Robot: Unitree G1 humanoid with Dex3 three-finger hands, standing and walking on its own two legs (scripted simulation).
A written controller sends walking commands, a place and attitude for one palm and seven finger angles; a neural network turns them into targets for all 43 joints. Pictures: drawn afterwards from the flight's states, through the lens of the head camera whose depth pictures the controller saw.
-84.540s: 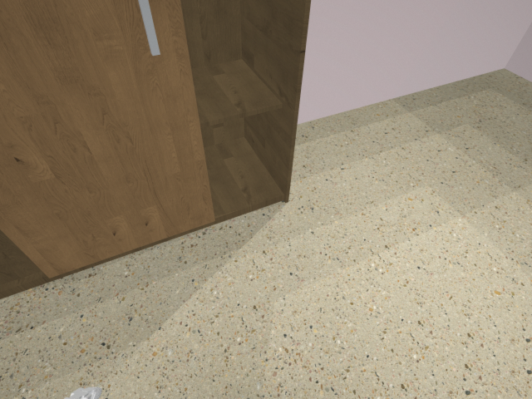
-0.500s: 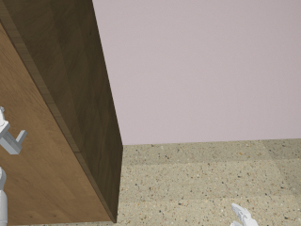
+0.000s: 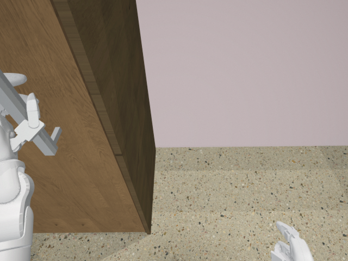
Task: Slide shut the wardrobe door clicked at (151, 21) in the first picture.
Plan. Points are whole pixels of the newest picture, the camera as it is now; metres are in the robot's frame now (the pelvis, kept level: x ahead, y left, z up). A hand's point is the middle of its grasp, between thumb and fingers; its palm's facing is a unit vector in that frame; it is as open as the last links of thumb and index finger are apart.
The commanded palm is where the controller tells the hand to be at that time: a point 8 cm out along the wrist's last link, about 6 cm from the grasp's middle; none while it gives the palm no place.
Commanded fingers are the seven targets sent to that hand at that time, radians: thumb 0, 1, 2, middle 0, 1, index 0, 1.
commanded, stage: stop walking and hold the door there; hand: left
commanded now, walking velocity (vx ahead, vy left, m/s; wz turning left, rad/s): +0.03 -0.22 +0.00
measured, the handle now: (15, 88) +0.31 +0.29 +0.26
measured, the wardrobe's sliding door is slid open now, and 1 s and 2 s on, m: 0.00 0.00 0.00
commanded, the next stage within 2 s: loosen the grip on the handle in 1.22 s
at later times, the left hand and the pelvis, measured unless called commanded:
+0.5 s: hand (35, 126) +0.27 +0.26 +0.22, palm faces +0.15 -0.99 +0.00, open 6.0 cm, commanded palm +0.25 +0.26 +0.18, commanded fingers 0.00 0.90 0.90 -0.45 -1.40 -0.45 -1.40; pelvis -0.03 +0.11 +0.02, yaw +0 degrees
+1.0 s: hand (35, 125) +0.27 +0.26 +0.22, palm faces +0.21 -0.98 -0.01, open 5.8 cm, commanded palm +0.25 +0.26 +0.18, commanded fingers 0.00 0.90 0.90 -0.45 -1.40 -0.45 -1.40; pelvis -0.01 +0.10 +0.03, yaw +3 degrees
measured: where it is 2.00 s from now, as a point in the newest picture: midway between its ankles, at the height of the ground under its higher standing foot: outside the picture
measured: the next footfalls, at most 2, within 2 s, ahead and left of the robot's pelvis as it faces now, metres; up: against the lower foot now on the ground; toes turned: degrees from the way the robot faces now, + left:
right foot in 0.24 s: -0.02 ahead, -0.08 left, -0.01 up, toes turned -6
left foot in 0.34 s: +0.03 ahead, +0.18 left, +0.00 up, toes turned -1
